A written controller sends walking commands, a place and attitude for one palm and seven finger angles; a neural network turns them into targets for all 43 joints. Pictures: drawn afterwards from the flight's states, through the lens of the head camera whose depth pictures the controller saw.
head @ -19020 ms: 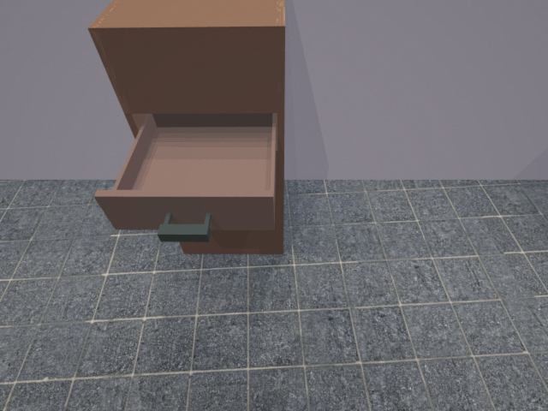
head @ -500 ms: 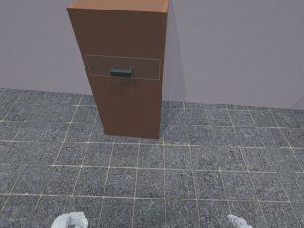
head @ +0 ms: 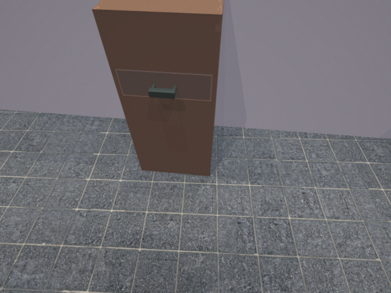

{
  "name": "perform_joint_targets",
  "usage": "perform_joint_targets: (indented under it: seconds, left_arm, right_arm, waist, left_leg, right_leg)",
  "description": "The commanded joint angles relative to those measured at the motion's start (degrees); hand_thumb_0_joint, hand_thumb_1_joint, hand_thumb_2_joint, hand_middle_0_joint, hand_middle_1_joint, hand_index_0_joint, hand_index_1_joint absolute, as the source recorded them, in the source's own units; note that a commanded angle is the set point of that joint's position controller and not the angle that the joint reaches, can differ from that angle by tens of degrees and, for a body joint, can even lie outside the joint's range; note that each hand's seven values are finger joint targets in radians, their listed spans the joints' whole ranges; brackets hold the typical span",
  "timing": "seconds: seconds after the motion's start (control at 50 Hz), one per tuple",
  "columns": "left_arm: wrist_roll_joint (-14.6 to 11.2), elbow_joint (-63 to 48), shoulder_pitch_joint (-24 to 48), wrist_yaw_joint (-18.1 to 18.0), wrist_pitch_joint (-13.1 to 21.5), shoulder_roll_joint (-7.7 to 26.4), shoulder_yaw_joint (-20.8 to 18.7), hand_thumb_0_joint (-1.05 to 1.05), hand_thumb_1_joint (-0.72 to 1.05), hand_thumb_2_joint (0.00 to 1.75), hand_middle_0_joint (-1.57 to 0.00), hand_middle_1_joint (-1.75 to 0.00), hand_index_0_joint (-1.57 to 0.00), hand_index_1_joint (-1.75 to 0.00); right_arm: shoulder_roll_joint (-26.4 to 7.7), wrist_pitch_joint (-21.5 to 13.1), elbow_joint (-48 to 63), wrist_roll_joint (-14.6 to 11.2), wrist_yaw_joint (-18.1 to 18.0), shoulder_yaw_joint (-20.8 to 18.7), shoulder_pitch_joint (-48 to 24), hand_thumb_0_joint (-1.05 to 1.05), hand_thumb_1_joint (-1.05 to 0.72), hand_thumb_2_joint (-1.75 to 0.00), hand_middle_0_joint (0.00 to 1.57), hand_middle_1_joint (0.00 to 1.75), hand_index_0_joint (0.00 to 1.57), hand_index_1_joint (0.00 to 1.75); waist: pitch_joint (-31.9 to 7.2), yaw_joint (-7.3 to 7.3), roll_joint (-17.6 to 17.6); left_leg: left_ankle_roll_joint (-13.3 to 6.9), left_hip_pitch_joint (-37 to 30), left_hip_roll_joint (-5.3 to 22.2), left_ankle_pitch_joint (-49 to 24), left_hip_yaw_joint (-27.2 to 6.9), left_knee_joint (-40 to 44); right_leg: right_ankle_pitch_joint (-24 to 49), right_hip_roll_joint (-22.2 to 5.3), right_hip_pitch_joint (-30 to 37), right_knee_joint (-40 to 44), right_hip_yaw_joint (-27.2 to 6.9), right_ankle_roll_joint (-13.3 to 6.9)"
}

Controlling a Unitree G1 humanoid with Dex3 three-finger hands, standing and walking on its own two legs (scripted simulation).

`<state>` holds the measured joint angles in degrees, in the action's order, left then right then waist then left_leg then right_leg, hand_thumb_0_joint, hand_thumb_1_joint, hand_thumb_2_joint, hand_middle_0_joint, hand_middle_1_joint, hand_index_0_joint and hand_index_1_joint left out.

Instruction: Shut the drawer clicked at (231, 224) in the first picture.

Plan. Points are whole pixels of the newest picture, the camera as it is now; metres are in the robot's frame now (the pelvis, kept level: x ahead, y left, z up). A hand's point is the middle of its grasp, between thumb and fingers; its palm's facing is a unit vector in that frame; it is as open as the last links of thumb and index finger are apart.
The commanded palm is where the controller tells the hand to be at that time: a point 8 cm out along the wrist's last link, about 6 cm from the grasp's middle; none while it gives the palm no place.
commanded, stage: let the arm hang, fingers relaxed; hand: left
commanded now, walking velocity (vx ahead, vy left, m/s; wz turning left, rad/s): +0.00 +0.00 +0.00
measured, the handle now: (163, 89) +0.87 +0.19 -0.12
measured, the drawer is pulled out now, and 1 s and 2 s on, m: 0.00 0.00 0.00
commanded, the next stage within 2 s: look to check the result in 0.38 s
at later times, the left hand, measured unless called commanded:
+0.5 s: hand out of the picture +0.00 +0.15 -0.17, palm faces +0.03 -0.98 -0.20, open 7.4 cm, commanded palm none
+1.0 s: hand out of the picture +0.01 +0.14 -0.17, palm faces +0.03 -0.98 -0.21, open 7.4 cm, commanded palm none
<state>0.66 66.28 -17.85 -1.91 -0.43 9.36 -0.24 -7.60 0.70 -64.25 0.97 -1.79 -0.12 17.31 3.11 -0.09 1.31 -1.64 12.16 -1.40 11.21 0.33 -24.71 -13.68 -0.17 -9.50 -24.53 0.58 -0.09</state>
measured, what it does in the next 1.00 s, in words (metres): stands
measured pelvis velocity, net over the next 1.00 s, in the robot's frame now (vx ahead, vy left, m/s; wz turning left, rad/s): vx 0.01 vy -0.03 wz -0.01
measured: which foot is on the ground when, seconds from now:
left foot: down 0.00-1.00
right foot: down 0.00-1.00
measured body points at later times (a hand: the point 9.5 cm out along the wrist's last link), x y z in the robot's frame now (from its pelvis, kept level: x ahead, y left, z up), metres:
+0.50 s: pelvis +0.01 -0.02 +0.00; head +0.02 -0.02 +0.45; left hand +0.00 +0.21 -0.16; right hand -0.02 -0.23 -0.17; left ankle +0.02 +0.10 -0.74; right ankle +0.00 -0.12 -0.74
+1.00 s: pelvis +0.01 -0.03 +0.00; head +0.03 -0.04 +0.45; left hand +0.01 +0.19 -0.16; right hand +0.00 -0.24 -0.17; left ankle +0.02 +0.10 -0.74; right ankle +0.00 -0.12 -0.74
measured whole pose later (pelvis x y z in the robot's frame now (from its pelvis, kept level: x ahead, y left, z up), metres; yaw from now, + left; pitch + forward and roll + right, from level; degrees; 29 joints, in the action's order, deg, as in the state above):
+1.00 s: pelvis +0.01 -0.03 +0.00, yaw -1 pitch -2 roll +0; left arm 0.6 65.7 -15.6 -2.2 0.7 7.4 -0.7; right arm -7.6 0.2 -65.0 1.1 -2.4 -0.7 15.8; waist 3.0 -0.5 1.5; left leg 1.0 10.1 1.1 12.0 0.0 -23.5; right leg -14.5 2.3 -7.9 -23.8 0.8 -2.7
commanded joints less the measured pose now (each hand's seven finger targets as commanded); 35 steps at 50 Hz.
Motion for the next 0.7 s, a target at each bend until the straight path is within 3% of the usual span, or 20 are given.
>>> perform_joint_targets:
  seconds: [0.0, 0.06, 0.22, 0.3, 0.46, 0.68]
  left_arm:
    - [-0.07, -1.64, -3.17, -0.32, 0.83, 4.98, -0.75, 0.00, 0.90, 0.90, -0.20, -0.30, -0.20, -0.30]
    - [0.01, -1.85, -3.39, -0.43, 1.00, 4.79, -0.93, 0.00, 0.90, 0.90, -0.20, -0.30, -0.20, -0.30]
    - [-0.08, -2.20, -2.28, -0.47, 1.21, 4.18, -1.38, 0.00, 0.90, 0.90, -0.20, -0.30, -0.20, -0.30]
    - [-0.12, -2.33, -2.12, -0.45, 1.24, 4.35, -1.37, 0.00, 0.90, 0.90, -0.20, -0.30, -0.20, -0.30]
    - [-0.15, -2.31, -2.20, -0.48, 1.52, 4.64, -1.48, 0.00, 0.90, 0.90, -0.20, -0.30, -0.20, -0.30]
    - [-0.19, -1.67, -2.31, -0.59, 1.53, 4.38, -1.29, 0.00, 0.90, 0.90, -0.20, -0.30, -0.20, -0.30]
  right_arm:
    - [-5.44, -0.82, 0.95, -0.11, -0.40, -1.21, 4.01, 0.00, -0.90, -0.90, 0.20, 0.30, 0.20, 0.30]
    - [-5.15, -0.86, 0.93, -0.12, -0.37, -1.35, 4.17, 0.00, -0.90, -0.90, 0.20, 0.30, 0.20, 0.30]
    - [-4.18, -1.19, 0.55, -0.03, -0.58, -1.41, 4.43, 0.00, -0.90, -0.90, 0.20, 0.30, 0.20, 0.30]
    - [-4.28, -1.00, 0.52, -0.03, -0.53, -1.47, 4.46, 0.00, -0.90, -0.90, 0.20, 0.30, 0.20, 0.30]
    - [-5.07, -1.09, 0.60, -0.19, -0.69, -1.57, 4.32, 0.00, -0.90, -0.90, 0.20, 0.30, 0.20, 0.30]
    - [-4.78, -0.83, 0.17, -0.17, -0.74, -1.46, 3.78, 0.00, -0.90, -0.90, 0.20, 0.30, 0.20, 0.30]
  waist:
    - [2.98, -0.09, -0.66]
    - [2.91, 0.08, -1.89]
    - [2.61, -0.07, 0.06]
    - [3.38, -0.14, -0.89]
    - [0.98, -0.29, -1.08]
    - [2.48, -0.49, -1.03]
  left_leg:
    - [-1.30, 0.85, 6.32, 0.92, -6.07, 6.20]
    - [-1.23, 0.84, 6.06, 0.24, -5.76, 5.62]
    - [-0.96, 0.12, 6.07, -2.94, -5.10, 5.07]
    - [-0.74, 0.03, 5.95, -2.02, -4.66, 4.83]
    - [-0.65, -2.06, 6.24, -5.23, -4.33, 3.78]
    - [-0.30, -2.63, 6.34, -4.60, -3.75, 3.98]
  right_leg:
    - [-0.95, -4.19, -4.45, 5.18, -3.98, -2.82]
    - [-0.56, -4.13, -4.41, 5.21, -4.14, -2.90]
    - [1.81, -4.33, -3.72, 5.10, -4.22, -2.92]
    - [0.60, -4.40, -4.43, 5.79, -4.42, -3.01]
    - [3.67, -4.39, -3.15, 5.76, -4.85, -3.09]
    - [3.43, -4.42, -3.96, 6.66, -5.19, -3.15]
